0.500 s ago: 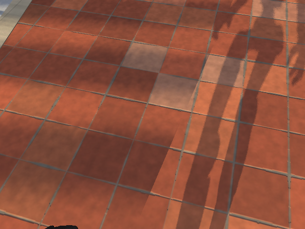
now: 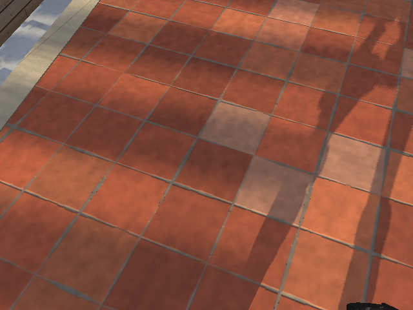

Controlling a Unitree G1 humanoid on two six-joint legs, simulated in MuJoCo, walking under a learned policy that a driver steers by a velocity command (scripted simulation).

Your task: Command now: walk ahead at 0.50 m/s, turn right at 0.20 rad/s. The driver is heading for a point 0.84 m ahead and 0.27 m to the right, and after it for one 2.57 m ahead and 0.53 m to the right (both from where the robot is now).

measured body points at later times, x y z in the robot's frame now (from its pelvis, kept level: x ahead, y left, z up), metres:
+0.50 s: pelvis +0.26 +0.00 +0.00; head +0.28 -0.01 +0.45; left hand +0.49 +0.19 -0.10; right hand +0.20 -0.26 -0.14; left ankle +0.15 +0.12 -0.73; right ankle +0.40 -0.17 -0.69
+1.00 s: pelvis +0.53 -0.11 +0.01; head +0.55 -0.14 +0.46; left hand +0.71 +0.12 -0.10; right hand +0.60 -0.43 -0.08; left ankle +0.77 -0.06 -0.69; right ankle +0.40 -0.14 -0.73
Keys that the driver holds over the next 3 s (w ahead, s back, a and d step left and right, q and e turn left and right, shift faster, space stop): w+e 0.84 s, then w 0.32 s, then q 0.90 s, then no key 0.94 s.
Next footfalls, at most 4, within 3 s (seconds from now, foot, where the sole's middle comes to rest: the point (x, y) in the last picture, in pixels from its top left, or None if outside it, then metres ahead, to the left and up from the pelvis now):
0.02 left None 0.19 0.12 -0.77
0.58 right None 0.44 -0.16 -0.77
1.08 left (262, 219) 0.80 -0.11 -0.77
1.56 right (334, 217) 0.83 -0.37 -0.77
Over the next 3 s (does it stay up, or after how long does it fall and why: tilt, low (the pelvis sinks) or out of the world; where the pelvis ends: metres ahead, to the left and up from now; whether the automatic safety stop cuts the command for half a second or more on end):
stays up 0.80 -0.22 0.01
